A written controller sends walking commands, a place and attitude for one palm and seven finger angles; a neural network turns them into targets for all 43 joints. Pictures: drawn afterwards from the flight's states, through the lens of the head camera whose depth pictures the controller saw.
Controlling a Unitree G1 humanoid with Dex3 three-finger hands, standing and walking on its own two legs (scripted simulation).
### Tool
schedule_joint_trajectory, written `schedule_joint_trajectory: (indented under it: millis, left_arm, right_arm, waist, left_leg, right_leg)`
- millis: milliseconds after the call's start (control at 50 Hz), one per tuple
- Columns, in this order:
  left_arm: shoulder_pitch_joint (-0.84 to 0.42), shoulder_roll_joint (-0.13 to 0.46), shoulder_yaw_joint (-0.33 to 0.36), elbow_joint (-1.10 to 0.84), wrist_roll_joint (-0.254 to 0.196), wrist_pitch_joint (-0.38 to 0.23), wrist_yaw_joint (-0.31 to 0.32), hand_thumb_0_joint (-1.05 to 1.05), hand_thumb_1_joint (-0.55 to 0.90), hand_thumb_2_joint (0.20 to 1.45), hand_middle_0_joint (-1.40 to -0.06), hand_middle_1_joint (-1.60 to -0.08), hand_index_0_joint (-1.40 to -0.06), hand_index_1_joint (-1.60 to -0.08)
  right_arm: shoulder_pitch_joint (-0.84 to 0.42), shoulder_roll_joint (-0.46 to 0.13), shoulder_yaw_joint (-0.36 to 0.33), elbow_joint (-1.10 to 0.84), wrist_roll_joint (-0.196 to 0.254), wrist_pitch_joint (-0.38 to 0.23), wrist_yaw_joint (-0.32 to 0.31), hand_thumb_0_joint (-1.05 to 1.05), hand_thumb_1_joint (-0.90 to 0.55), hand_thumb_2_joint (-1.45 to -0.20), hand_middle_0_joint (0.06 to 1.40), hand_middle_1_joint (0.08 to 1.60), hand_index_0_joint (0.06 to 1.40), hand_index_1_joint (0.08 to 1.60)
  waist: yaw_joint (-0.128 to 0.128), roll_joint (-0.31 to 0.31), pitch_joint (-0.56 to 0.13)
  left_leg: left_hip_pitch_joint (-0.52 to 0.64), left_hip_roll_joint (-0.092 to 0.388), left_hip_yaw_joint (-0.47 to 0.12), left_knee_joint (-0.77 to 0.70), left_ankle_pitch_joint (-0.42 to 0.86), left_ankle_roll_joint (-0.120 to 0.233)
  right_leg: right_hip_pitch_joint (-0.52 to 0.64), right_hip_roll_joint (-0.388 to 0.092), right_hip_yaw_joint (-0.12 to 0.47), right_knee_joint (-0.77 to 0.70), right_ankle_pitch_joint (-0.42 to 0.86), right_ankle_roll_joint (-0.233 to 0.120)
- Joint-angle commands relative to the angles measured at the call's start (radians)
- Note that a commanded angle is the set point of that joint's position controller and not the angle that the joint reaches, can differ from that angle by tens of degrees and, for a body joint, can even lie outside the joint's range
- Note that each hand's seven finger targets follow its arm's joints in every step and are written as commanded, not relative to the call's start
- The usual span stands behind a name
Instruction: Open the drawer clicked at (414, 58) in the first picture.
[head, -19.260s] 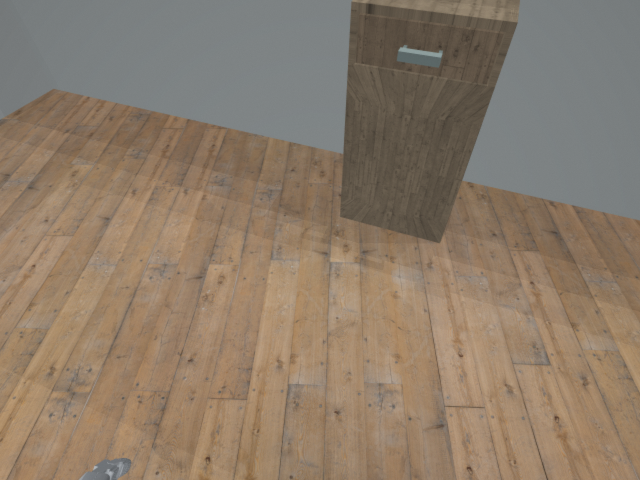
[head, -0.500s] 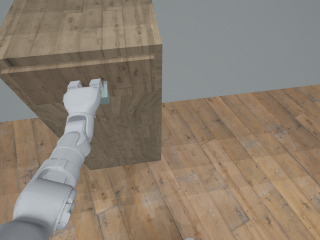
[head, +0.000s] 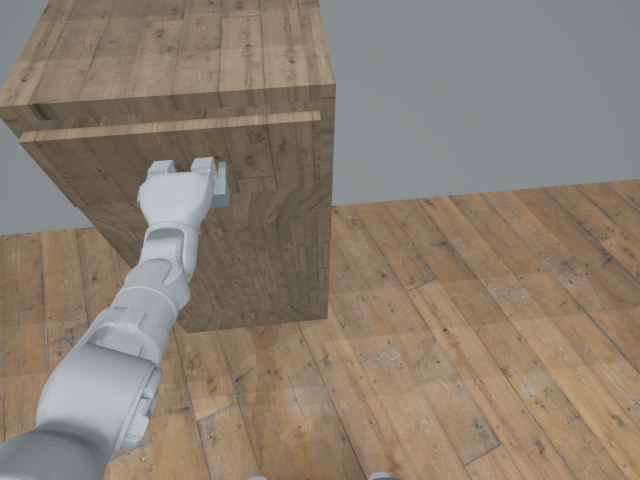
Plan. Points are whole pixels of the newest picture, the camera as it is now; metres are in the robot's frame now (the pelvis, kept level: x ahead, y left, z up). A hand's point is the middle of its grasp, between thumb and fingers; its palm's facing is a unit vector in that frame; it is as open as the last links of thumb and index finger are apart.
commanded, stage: pull the drawer open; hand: left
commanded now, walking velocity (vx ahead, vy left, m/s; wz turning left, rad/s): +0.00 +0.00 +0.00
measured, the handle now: (186, 183) +0.52 +0.18 +0.03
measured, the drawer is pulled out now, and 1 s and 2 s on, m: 0.03 0.22 0.30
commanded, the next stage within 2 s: open the thumb to release the handle in 1.52 s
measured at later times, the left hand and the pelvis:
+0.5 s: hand (187, 270) +0.39 +0.16 +0.01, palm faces +0.01 -0.07 -1.00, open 6.2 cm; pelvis +0.02 +0.00 +0.01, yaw -1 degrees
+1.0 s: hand (182, 348) +0.28 +0.16 +0.01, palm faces +0.00 -0.12 -0.99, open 6.2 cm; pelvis +0.01 -0.02 +0.01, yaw +0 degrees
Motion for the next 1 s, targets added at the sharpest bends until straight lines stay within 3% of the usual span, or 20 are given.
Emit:
schedule_joint_trajectory:
  millis: [0,60,140,280,340,400,440,480,540,580,640,660,740,840,880,920,980]
  left_arm:
    - [-0.349,0.155,0.049,-0.180,0.002,-0.001,0.029,0.000,0.900,0.900,-0.400,-1.350,-0.400,-1.350]
    - [-0.246,0.120,0.035,-0.206,-0.015,-0.009,0.015,0.000,0.900,0.900,-0.400,-1.350,-0.400,-1.350]
    - [-0.094,0.127,0.051,-0.273,-0.024,-0.009,0.008,0.000,0.900,0.900,-0.400,-1.350,-0.400,-1.350]
    - [0.116,0.025,-0.022,-0.477,-0.034,0.041,0.014,0.000,0.900,0.900,-0.400,-1.350,-0.400,-1.350]
    - [0.169,0.039,-0.014,-0.553,-0.033,0.073,0.018,0.000,0.900,0.900,-0.400,-1.350,-0.400,-1.350]
    - [0.250,-0.027,-0.069,-0.640,-0.031,0.099,0.012,0.000,0.900,0.900,-0.400,-1.350,-0.400,-1.350]
    - [0.303,-0.001,-0.050,-0.709,-0.032,0.111,0.005,0.000,0.900,0.900,-0.400,-1.350,-0.400,-1.350]
    - [0.320,-0.043,-0.096,-0.740,-0.027,0.122,-0.004,0.000,0.900,0.900,-0.400,-1.350,-0.400,-1.350]
    - [0.391,-0.005,-0.067,-0.791,-0.019,0.125,-0.013,0.000,0.900,0.900,-0.400,-1.350,-0.400,-1.350]
    - [0.420,-0.023,-0.085,-0.808,-0.016,0.125,-0.020,0.000,0.900,0.900,-0.400,-1.350,-0.400,-1.350]
    - [0.483,0.007,-0.059,-0.835,-0.014,0.117,-0.026,0.000,0.900,0.900,-0.400,-1.350,-0.400,-1.350]
    - [0.488,-0.020,-0.087,-0.857,-0.012,0.115,-0.028,0.000,0.900,0.900,-0.400,-1.350,-0.400,-1.350]
    - [0.535,-0.015,-0.088,-0.920,-0.001,0.105,-0.031,0.000,0.900,0.900,-0.400,-1.350,-0.400,-1.350]
    - [0.700,-0.023,-0.093,-1.003,-0.011,0.089,-0.039,0.000,0.900,0.900,-0.400,-1.350,-0.400,-1.350]
    - [0.763,-0.018,-0.089,-1.031,-0.013,0.083,-0.037,0.000,0.900,0.900,-0.400,-1.350,-0.400,-1.350]
    - [0.851,0.015,-0.048,-1.074,-0.018,0.074,-0.035,0.000,0.900,0.900,-0.400,-1.350,-0.400,-1.350]
    - [0.949,0.004,-0.060,-1.148,-0.014,0.064,-0.024,0.000,0.900,0.900,-0.400,-1.350,-0.400,-1.350]
  right_arm:
    - [0.118,-0.139,-0.053,-0.067,0.005,-0.018,-0.007,0.000,-0.900,-0.900,0.200,0.300,0.200,0.300]
    - [0.107,-0.137,-0.053,-0.083,0.010,-0.015,-0.001,0.000,-0.900,-0.900,0.200,0.300,0.200,0.300]
    - [0.082,-0.139,-0.054,-0.103,0.017,-0.013,0.003,0.000,-0.900,-0.900,0.200,0.300,0.200,0.300]
    - [0.008,-0.136,-0.058,-0.131,0.031,-0.012,0.016,0.000,-0.900,-0.900,0.200,0.300,0.200,0.300]
    - [-0.026,-0.136,-0.053,-0.143,0.032,-0.007,0.018,0.000,-0.900,-0.900,0.200,0.300,0.200,0.300]
    - [-0.069,-0.125,-0.051,-0.163,0.034,-0.004,0.024,0.000,-0.900,-0.900,0.200,0.300,0.200,0.300]
    - [-0.092,-0.125,-0.048,-0.177,0.033,0.000,0.027,0.000,-0.900,-0.900,0.200,0.300,0.200,0.300]
    - [-0.125,-0.117,-0.041,-0.187,0.035,0.002,0.028,0.000,-0.900,-0.900,0.200,0.300,0.200,0.300]
    - [-0.163,-0.114,-0.032,-0.202,0.031,0.005,0.023,0.000,-0.900,-0.900,0.200,0.300,0.200,0.300]
    - [-0.190,-0.107,-0.023,-0.211,0.030,0.003,0.022,0.000,-0.900,-0.900,0.200,0.300,0.200,0.300]
    - [-0.221,-0.101,-0.012,-0.221,0.029,0.002,0.018,0.000,-0.900,-0.900,0.200,0.300,0.200,0.300]
    - [-0.236,-0.095,-0.008,-0.227,0.027,0.000,0.019,0.000,-0.900,-0.900,0.200,0.300,0.200,0.300]
    - [-0.261,-0.087,-0.004,-0.237,0.024,-0.005,0.022,0.000,-0.900,-0.900,0.200,0.300,0.200,0.300]
    - [-0.283,-0.076,0.004,-0.257,0.019,-0.018,0.035,0.000,-0.900,-0.900,0.200,0.300,0.200,0.300]
    - [-0.293,-0.073,0.007,-0.264,0.016,-0.023,0.037,0.000,-0.900,-0.900,0.200,0.300,0.200,0.300]
    - [-0.299,-0.074,0.009,-0.270,0.015,-0.030,0.039,0.000,-0.900,-0.900,0.200,0.300,0.200,0.300]
    - [-0.308,-0.066,0.012,-0.276,0.012,-0.038,0.051,0.000,-0.900,-0.900,0.200,0.300,0.200,0.300]
  waist:
    - [-0.007,-0.036,-0.420]
    - [0.016,-0.043,-0.405]
    - [0.053,-0.060,-0.398]
    - [0.065,-0.073,-0.325]
    - [0.076,-0.061,-0.321]
    - [0.080,-0.062,-0.301]
    - [0.097,-0.061,-0.324]
    - [0.087,-0.063,-0.271]
    - [0.108,-0.084,-0.274]
    - [0.110,-0.091,-0.236]
    - [0.127,-0.098,-0.219]
    - [0.125,-0.089,-0.203]
    - [0.136,-0.078,-0.208]
    - [0.155,-0.080,-0.200]
    - [0.158,-0.110,-0.189]
    - [0.172,-0.116,-0.201]
    - [0.172,-0.112,-0.181]
  left_leg:
    - [0.253,-0.053,0.012,-0.040,0.416,0.034]
    - [0.255,-0.050,0.017,-0.055,0.417,0.033]
    - [0.254,-0.052,0.023,-0.080,0.427,0.034]
    - [0.333,-0.041,0.015,-0.108,0.503,0.033]
    - [0.357,-0.043,0.014,-0.115,0.520,0.033]
    - [0.399,-0.037,0.004,-0.115,0.564,0.030]
    - [0.415,-0.039,0.007,-0.114,0.592,0.029]
    - [0.419,-0.039,0.005,-0.117,0.573,0.027]
    - [0.422,-0.047,0.007,-0.122,0.548,0.027]
    - [0.410,-0.053,0.010,-0.126,0.509,0.024]
    - [0.398,-0.062,0.013,-0.131,0.467,0.020]
    - [0.400,-0.064,0.013,-0.131,0.457,0.020]
    - [0.418,-0.064,0.013,-0.128,0.457,0.018]
    - [0.414,-0.067,0.009,-0.126,0.465,0.016]
    - [0.397,-0.071,0.011,-0.121,0.441,0.016]
    - [0.387,-0.073,0.013,-0.124,0.437,0.012]
    - [0.374,-0.072,0.012,-0.122,0.422,0.010]
  right_leg:
    - [0.223,0.033,0.012,-0.076,0.464,-0.004]
    - [0.246,0.035,0.008,-0.085,0.467,-0.007]
    - [0.305,0.035,0.011,-0.097,0.498,-0.009]
    - [0.296,0.042,-0.006,-0.120,0.503,-0.013]
    - [0.315,0.040,-0.005,-0.122,0.515,-0.015]
    - [0.301,0.041,-0.015,-0.123,0.504,-0.015]
    - [0.335,0.037,-0.009,-0.117,0.541,-0.015]
    - [0.312,0.036,-0.014,-0.123,0.522,-0.014]
    - [0.343,0.031,-0.007,-0.122,0.528,-0.015]
    - [0.340,0.029,-0.006,-0.126,0.521,-0.015]
    - [0.360,0.024,0.004,-0.128,0.519,-0.015]
    - [0.350,0.024,0.002,-0.129,0.512,-0.015]
    - [0.353,0.021,0.009,-0.129,0.505,-0.016]
    - [0.377,0.016,0.015,-0.119,0.546,-0.012]
    - [0.388,0.010,0.024,-0.118,0.582,-0.006]
    - [0.419,0.007,0.034,-0.115,0.629,-0.004]
    - [0.406,0.005,0.038,-0.104,0.625,-0.002]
